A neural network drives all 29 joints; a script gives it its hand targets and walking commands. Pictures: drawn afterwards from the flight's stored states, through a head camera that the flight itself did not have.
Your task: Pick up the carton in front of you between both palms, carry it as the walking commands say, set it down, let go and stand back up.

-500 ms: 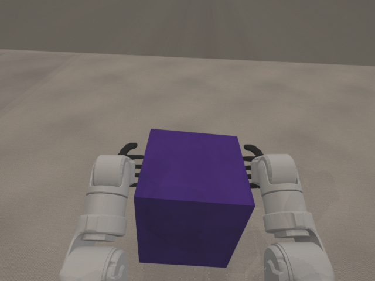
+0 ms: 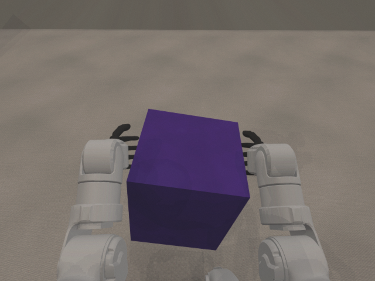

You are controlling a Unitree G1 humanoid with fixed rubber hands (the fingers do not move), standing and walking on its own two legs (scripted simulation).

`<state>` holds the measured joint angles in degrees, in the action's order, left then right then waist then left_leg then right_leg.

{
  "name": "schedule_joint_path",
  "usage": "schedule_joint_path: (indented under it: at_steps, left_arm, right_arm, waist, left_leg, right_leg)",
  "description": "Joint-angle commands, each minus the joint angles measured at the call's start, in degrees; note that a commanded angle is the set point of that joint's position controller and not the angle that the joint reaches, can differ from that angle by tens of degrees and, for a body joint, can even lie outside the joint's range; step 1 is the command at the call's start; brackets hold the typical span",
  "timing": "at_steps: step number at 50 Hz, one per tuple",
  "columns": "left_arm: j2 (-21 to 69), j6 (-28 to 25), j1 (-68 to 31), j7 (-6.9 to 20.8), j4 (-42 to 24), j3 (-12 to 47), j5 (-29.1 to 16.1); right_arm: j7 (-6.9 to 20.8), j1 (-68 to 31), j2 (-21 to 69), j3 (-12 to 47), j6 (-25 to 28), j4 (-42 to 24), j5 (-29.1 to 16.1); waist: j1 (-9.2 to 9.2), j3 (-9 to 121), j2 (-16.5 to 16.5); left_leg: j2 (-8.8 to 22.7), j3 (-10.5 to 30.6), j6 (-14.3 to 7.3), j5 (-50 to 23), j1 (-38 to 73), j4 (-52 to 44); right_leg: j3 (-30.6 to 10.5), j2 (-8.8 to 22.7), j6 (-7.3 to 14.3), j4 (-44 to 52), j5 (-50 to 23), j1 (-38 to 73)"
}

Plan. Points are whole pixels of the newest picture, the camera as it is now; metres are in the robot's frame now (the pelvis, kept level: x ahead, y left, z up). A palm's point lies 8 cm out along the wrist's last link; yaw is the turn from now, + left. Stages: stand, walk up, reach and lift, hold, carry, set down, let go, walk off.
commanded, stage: carry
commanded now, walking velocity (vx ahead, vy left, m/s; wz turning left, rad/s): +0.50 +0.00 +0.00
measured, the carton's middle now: (183, 182) +0.35 -0.02 +0.02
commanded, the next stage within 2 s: none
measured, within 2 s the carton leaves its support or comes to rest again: neither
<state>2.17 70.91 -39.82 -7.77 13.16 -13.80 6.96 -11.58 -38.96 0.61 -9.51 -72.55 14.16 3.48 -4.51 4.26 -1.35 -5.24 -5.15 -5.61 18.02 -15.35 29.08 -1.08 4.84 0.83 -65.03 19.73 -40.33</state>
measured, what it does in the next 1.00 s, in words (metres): walks ahead: right foot, then left foot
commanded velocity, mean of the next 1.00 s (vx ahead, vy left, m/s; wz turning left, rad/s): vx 0.50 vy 0.00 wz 0.00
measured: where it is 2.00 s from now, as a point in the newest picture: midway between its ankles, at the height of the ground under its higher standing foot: (186, 134)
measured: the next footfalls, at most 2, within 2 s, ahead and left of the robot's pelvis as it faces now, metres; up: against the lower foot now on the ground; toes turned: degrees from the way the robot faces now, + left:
right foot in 0.20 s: +0.30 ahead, -0.15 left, +0.00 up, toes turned -6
left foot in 0.70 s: +0.61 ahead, +0.01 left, +0.00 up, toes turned +9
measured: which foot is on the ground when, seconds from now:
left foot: down 0.00-0.20, up 0.22-0.68, down 0.70-1.00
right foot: up 0.00-0.18, down 0.20-0.72, up 0.74-1.00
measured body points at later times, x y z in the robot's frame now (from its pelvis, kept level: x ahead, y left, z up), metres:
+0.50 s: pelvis +0.29 -0.09 +0.02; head +0.37 -0.11 +0.46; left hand +0.66 +0.07 +0.13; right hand +0.68 -0.22 +0.11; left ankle +0.35 +0.06 -0.66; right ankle +0.26 -0.14 -0.73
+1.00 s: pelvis +0.62 -0.07 +0.02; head +0.61 -0.07 +0.47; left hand +0.91 +0.06 +0.08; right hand +0.89 -0.23 +0.08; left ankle +0.57 +0.00 -0.73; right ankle +0.72 -0.23 -0.68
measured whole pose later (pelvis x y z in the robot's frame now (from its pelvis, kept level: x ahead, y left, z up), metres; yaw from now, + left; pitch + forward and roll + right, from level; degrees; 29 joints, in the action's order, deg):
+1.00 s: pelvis +0.62 -0.07 +0.02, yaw -2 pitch +4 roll +0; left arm 7.9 66.3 -10.8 -6.7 -10.3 -6.1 8.2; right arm -11.5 -11.2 8.0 -5.2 -69.5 -9.7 6.5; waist -0.9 6.5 0.0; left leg 0.1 -11.3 -3.3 13.1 -6.1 15.2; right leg 5.2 6.8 -1.6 -41.3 11.2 -33.8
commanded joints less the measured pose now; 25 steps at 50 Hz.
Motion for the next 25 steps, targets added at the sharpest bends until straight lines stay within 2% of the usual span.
schedule_joint_path:
  at_steps: [1,3,6,7,8,9,10,11,12,13,14,15,17,19,22,25]
  left_arm:
    - [64.39,-2.46,-41.75,14.02,-6.08,29.81,-23.81]
    - [64.87,-2.84,-40.09,13.67,-6.67,30.96,-23.86]
    - [65.05,-3.08,-38.86,13.12,-8.71,33.19,-24.33]
    - [64.94,-2.99,-38.77,12.94,-9.64,34.05,-24.68]
    - [64.95,-2.91,-38.67,12.79,-10.40,34.86,-25.01]
    - [64.42,-2.83,-37.92,12.76,-11.02,35.25,-25.17]
    - [63.96,-2.63,-35.96,13.00,-11.08,35.22,-25.50]
    - [61.03,-2.76,-35.15,12.83,-10.02,34.44,-24.54]
    - [62.28,-2.59,-33.13,12.96,-10.15,34.84,-25.04]
    - [62.88,-2.71,-34.60,13.28,-13.00,35.34,-25.44]
    - [63.57,-2.62,-37.48,13.68,-15.59,36.23,-26.64]
    - [64.53,-2.58,-40.17,14.00,-18.09,37.66,-28.00]
    - [65.06,-2.32,-43.10,14.41,-21.32,39.37,-29.92]
    - [64.49,-1.51,-41.32,14.98,-22.27,40.10,-30.39]
    - [63.37,-0.13,-35.19,16.23,-20.13,39.94,-29.47]
    - [63.24,0.48,-29.29,17.48,-17.32,39.57,-27.67]
  right_arm:
    - [20.07,-54.68,70.40,32.37,5.35,-12.73,-31.85]
    - [19.80,-52.69,71.36,32.58,5.76,-13.03,-31.58]
    - [19.19,-50.29,70.86,32.66,5.99,-14.66,-30.69]
    - [18.90,-49.41,70.50,32.70,5.89,-15.34,-30.31]
    - [18.58,-48.38,69.89,32.90,5.70,-16.06,-30.04]
    - [18.28,-47.67,69.23,33.44,5.55,-16.53,-29.75]
    - [18.08,-47.17,67.92,33.79,5.36,-16.76,-29.24]
    - [18.03,-44.80,68.81,33.34,4.45,-15.36,-28.45]
    - [17.81,-43.96,67.17,32.99,4.23,-15.36,-27.26]
    - [17.61,-45.32,67.41,33.76,4.25,-16.54,-27.26]
    - [17.39,-46.31,67.62,34.27,4.40,-17.56,-27.26]
    - [17.02,-46.66,67.37,34.76,4.50,-18.63,-26.94]
    - [16.00,-46.80,66.86,35.53,4.58,-20.76,-26.39]
    - [14.94,-44.07,65.85,35.78,4.44,-21.67,-24.90]
    - [14.13,-37.93,64.32,35.69,3.69,-20.95,-21.56]
    - [14.86,-33.11,64.27,36.09,2.98,-19.74,-19.48]
  waist:
    - [0.69,15.40,4.75]
    - [0.09,17.45,7.29]
    - [0.02,19.92,9.81]
    - [0.74,21.74,10.62]
    - [2.83,24.98,10.40]
    - [5.97,28.63,8.69]
    - [7.78,32.69,2.26]
    - [6.60,40.94,-14.62]
    - [7.46,39.87,-13.38]
    - [7.74,35.76,-11.26]
    - [7.43,32.41,-5.61]
    - [6.91,30.09,-4.04]
    - [6.71,29.67,-5.33]
    - [6.78,29.84,-6.36]
    - [6.72,28.33,-6.59]
    - [6.65,24.76,-6.65]
  left_leg:
    - [17.83,18.97,-8.98,-18.43,11.40,-10.77]
    - [15.66,13.82,-6.58,-29.54,15.29,-7.73]
    - [14.19,8.44,-2.99,-40.30,19.62,-3.21]
    - [13.63,6.65,-1.33,-45.67,20.54,0.50]
    - [12.47,3.30,0.99,-49.35,19.31,7.24]
    - [11.29,1.70,2.74,-43.99,12.61,15.84]
    - [9.90,3.11,3.88,-20.39,0.24,26.28]
    - [2.11,4.31,5.94,12.60,-18.01,41.04]
    - [3.72,7.60,5.07,12.85,-23.67,46.99]
    - [5.34,7.45,4.58,11.31,-26.64,47.23]
    - [6.54,6.83,4.95,8.93,-27.32,44.31]
    - [7.63,6.53,5.27,6.90,-26.83,40.24]
    - [7.90,5.40,5.46,5.13,-23.97,34.52]
    - [7.27,3.68,5.54,3.99,-24.11,30.96]
    - [7.43,1.58,5.99,0.49,-27.51,25.70]
    - [7.26,-0.25,6.43,-6.05,-26.71,18.35]
  right_leg:
    - [2.63,1.01,-0.45,9.05,-6.02,-3.44]
    - [4.91,-1.14,0.46,17.32,-9.22,0.09]
    - [8.32,-5.02,2.08,28.92,-13.72,7.65]
    - [9.20,-6.51,2.73,33.13,-15.39,12.97]
    - [11.32,-7.79,3.42,38.90,-19.53,23.11]
    - [10.76,-5.52,3.95,40.04,-21.79,36.95]
    - [-3.94,6.63,5.18,36.34,-26.47,51.20]
    - [-29.34,20.34,14.64,37.12,-34.30,68.69]
    - [-31.91,18.66,15.47,39.07,-29.53,68.63]
    - [-26.66,15.96,13.29,39.05,-32.47,65.74]
    - [-21.61,14.91,11.21,39.36,-36.58,62.27]
    - [-17.79,13.57,9.82,40.30,-38.58,59.15]
    - [-12.63,11.54,8.26,41.95,-39.30,56.91]
    - [-9.32,10.53,8.22,42.02,-43.17,57.86]
    - [-6.23,10.36,8.88,42.24,-49.25,59.76]
    - [-2.81,8.98,7.99,43.97,-50.95,58.60]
